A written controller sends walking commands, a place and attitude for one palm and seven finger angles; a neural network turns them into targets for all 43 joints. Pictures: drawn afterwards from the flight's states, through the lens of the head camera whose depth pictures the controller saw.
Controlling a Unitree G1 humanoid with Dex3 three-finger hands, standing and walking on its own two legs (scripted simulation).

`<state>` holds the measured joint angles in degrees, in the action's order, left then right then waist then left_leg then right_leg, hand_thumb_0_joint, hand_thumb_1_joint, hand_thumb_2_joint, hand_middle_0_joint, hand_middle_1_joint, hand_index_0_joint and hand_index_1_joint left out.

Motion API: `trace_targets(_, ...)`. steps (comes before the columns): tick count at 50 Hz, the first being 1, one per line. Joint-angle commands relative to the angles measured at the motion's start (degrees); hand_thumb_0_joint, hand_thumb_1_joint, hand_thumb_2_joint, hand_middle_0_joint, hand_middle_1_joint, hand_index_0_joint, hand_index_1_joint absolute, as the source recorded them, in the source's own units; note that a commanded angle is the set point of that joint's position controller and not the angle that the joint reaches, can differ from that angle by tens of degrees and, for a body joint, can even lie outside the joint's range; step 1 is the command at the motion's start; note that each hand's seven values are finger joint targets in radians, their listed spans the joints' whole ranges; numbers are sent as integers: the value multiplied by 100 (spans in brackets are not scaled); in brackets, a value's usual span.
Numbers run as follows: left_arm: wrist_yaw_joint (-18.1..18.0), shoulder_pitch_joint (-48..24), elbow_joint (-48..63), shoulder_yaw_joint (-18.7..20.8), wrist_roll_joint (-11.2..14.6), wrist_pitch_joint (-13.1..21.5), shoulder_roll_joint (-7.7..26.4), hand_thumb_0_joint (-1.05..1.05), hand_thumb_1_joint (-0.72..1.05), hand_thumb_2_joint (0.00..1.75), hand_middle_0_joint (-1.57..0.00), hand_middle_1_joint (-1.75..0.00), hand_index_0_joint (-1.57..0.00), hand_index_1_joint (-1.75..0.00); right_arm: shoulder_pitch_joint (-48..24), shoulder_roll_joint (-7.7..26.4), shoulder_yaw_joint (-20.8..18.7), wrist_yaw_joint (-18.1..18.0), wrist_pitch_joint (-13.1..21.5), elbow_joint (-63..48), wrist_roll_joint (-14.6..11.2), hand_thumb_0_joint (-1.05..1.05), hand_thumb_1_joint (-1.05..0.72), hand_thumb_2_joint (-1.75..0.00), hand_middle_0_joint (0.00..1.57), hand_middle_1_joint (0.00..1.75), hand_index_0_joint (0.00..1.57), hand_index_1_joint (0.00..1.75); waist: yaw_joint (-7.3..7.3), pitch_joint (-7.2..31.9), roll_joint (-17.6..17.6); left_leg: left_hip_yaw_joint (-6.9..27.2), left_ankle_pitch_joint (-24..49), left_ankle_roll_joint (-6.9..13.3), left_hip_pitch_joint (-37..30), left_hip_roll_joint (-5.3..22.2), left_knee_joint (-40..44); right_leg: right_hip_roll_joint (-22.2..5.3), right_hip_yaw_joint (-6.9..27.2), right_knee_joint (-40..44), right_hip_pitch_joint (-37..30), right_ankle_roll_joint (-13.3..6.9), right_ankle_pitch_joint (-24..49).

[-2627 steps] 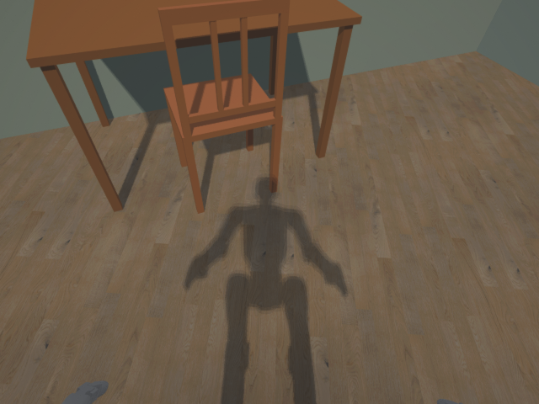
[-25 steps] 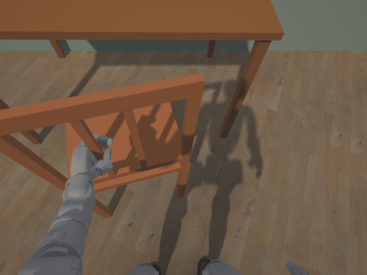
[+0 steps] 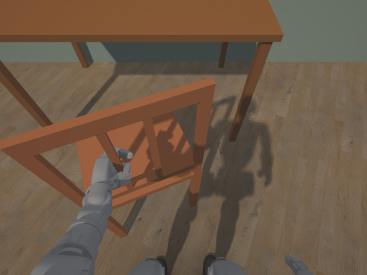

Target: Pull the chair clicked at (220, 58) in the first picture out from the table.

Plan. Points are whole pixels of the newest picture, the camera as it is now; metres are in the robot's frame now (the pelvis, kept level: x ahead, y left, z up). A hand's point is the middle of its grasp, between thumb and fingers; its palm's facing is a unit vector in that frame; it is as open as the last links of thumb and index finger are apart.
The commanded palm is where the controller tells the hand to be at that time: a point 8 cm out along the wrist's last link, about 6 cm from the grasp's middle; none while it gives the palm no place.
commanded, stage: step backward, pulling the chair out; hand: left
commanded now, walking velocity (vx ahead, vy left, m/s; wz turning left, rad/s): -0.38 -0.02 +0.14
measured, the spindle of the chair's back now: (118, 164) +0.38 +0.17 -0.06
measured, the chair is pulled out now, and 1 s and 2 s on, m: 0.35 0.36 0.46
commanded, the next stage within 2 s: none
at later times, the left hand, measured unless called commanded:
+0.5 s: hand (126, 178) +0.34 +0.15 -0.06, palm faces +0.09 -0.97 -0.21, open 5.1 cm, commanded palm +0.34 +0.20 -0.06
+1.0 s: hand (126, 177) +0.34 +0.15 -0.06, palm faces +0.09 -0.98 -0.20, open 5.1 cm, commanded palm +0.33 +0.20 -0.06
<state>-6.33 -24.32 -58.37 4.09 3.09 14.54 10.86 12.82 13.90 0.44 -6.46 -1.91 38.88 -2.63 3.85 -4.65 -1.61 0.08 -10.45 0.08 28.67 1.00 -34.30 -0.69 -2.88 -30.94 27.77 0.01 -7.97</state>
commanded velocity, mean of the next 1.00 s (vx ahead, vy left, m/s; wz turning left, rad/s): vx -0.38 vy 0.01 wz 0.11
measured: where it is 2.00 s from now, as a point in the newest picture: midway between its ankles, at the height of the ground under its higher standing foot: outside the picture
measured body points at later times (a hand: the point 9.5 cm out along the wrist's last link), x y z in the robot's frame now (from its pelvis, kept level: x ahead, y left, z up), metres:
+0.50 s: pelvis -0.01 -0.01 +0.00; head +0.07 -0.02 +0.44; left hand +0.33 +0.20 -0.05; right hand +0.09 -0.27 -0.13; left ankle +0.07 +0.12 -0.72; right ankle +0.08 -0.12 -0.72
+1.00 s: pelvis -0.01 -0.01 +0.00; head +0.07 -0.01 +0.44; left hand +0.33 +0.20 -0.04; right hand +0.10 -0.27 -0.13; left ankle -0.01 +0.11 -0.71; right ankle +0.08 -0.12 -0.72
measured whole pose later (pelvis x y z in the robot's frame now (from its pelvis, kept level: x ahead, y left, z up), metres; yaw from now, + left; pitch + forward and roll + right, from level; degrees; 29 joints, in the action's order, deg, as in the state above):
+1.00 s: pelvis -0.01 -0.01 +0.00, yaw +5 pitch +3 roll +0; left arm -6.7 -29.1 -60.3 3.5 1.1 13.0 10.0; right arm 10.6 14.7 0.5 -7.0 2.1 44.3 -1.5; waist 4.5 -7.3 -0.5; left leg 3.6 -23.7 -1.7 25.5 -1.6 -44.1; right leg -2.9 -5.6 -32.2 27.1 -0.9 -8.3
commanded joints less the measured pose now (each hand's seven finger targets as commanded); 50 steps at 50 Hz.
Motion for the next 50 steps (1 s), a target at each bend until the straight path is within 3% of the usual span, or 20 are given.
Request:
trace_targets(1,-143,-1800,940,-53,-237,383,1270,0,90,90,-50,-145,-50,-145,222,819,-289,-68,381,-392,-23,0,-90,-90,20,30,20,30,-89,2004,107,401,-1173,56,-1118,269,391,-797,762,1035,-455,-133,-1637)
trace_targets(9,-180,-1801,873,-71,-246,417,1214,0,90,90,-50,-145,-50,-145,131,907,-248,-129,570,-283,-9,0,-90,-90,20,30,20,30,-218,1981,-423,879,-796,193,-735,637,1049,-402,506,267,-855,-35,-1323)
trace_targets(13,-162,-1903,963,9,-272,395,1291,0,90,90,-50,-145,-50,-145,136,903,-282,-152,576,-223,41,0,-90,-90,20,30,20,30,-248,2296,-504,950,344,250,-853,783,837,-367,516,-91,-1167,-59,-429)
trace_targets(16,-125,-1994,968,-111,-282,376,1180,0,90,90,-50,-145,-50,-145,117,847,-280,-127,571,-223,35,0,-90,-90,20,30,20,30,-234,2151,-437,802,-56,165,-579,672,694,-511,614,26,-1167,-124,-726)
trace_targets(18,-156,-1880,851,58,-288,388,1412,0,90,90,-50,-145,-50,-145,195,882,-317,-145,594,-182,29,0,-90,-90,20,30,20,30,-211,2088,-66,619,-437,75,-710,432,376,-712,821,525,-955,-192,-974)
trace_targets(21,-173,-1921,787,30,-299,428,1394,0,90,90,-50,-145,-50,-145,275,821,-323,-119,648,-83,22,0,-90,-90,20,30,20,30,-155,2195,490,293,-772,-46,-1043,97,-168,-1202,1120,1062,-776,-342,-1148)
trace_targets(24,-192,-1841,679,46,-299,385,1418,0,90,90,-50,-145,-50,-145,262,822,-309,-115,639,30,28,0,-90,-90,20,30,20,30,-143,2235,491,203,-654,-81,-1353,27,-283,-1395,999,1177,-738,-355,-892)
trace_targets(27,-174,-1979,745,-63,-310,425,1270,0,90,90,-50,-145,-50,-145,134,914,-277,-151,642,7,42,0,-90,-90,20,30,20,30,-149,2190,111,618,400,34,-1255,370,388,-883,566,623,-931,-117,-358)
trace_targets(30,-142,-2111,887,-178,-253,446,1135,0,90,90,-50,-145,-50,-145,-7,927,-245,-165,612,-95,31,0,-90,-90,20,30,20,30,-222,2065,-386,1115,260,243,-977,784,1007,-406,397,15,-1040,2,-817)
trace_targets(33,-104,-2135,933,-147,-270,400,1155,0,90,90,-50,-145,-50,-145,-50,898,-243,-184,578,-81,81,0,-90,-90,20,30,20,30,-266,2127,-863,1394,887,375,-938,1033,1069,-270,396,-527,-1111,-52,-595)
trace_targets(36,-57,-2188,1032,-206,-274,382,1053,0,90,90,-50,-145,-50,-145,22,816,-264,-159,567,-73,96,0,-90,-90,20,30,20,30,-260,2315,-765,1201,1334,343,-1069,1031,752,-307,456,-444,-1248,-85,-267)
trace_targets(38,-40,-2079,934,-110,-286,343,1187,0,90,90,-50,-145,-50,-145,6,830,-282,-171,571,-78,98,0,-90,-90,20,30,20,30,-273,2204,-598,1135,851,300,-671,944,703,-380,562,-356,-1456,-130,-261)
trace_targets(40,-41,-2135,947,-149,-265,348,1178,0,90,90,-50,-145,-50,-145,10,780,-290,-161,595,-85,70,0,-90,-90,20,30,20,30,-253,2132,-210,847,202,165,-454,645,355,-680,875,83,-1487,-205,-395)
trace_targets(42,-100,-2027,841,-19,-280,369,1400,0,90,90,-50,-145,-50,-145,141,760,-327,-134,642,-37,33,0,-90,-90,20,30,20,30,-195,2208,511,350,-799,-115,-742,-10,-605,-1495,1613,1098,-1116,-515,-775)
trace_targets(43,-132,-1837,727,131,-266,314,1606,0,90,90,-50,-145,-50,-145,192,816,-360,-126,628,29,14,0,-90,-90,20,30,20,30,-221,2323,794,274,-1261,-200,-885,-225,-1229,-1926,1895,1426,-1066,-734,-750)
trace_targets(44,-134,-1843,643,71,-265,237,1483,0,90,90,-50,-145,-50,-145,39,800,-352,-108,598,46,25,0,-90,-90,20,30,20,30,-299,2265,822,371,-1594,-216,-682,-240,-1806,-2178,1889,1504,-1174,-890,-566)
trace_targets(46,-104,-1907,767,57,-295,162,1329,0,90,90,-50,-145,-50,-145,-103,743,-257,-78,615,-2,90,0,-90,-90,20,30,20,30,-311,2299,737,581,-1782,-175,-410,-143,-2001,-2221,1523,1217,-1636,-927,535)
trace_targets(48,-106,-1875,762,160,-297,76,1388,0,90,90,-50,-145,-50,-145,-64,836,-180,-115,608,72,121,0,-90,-90,20,30,20,30,-224,2223,717,675,-1521,-140,-573,44,-854,-1936,889,680,-1952,-690,1680)
trace_targets(49,-102,-1856,848,107,-273,50,1266,0,90,90,-50,-145,-50,-145,-5,844,-161,-137,590,90,116,0,-90,-90,20,30,20,30,-175,2229,698,598,-1075,-141,-806,72,-25,-1662,604,427,-2023,-496,1944)
trace_targets(50,-85,-1912,947,-67,-247,12,1083,0,90,90,-50,-145,-50,-145,24,928,-178,-159,581,94,101,0,-90,-90,20,30,20,30,-127,2282,461,675,198,-80,-1056,248,864,-1363,437,34,-2021,-290,1958)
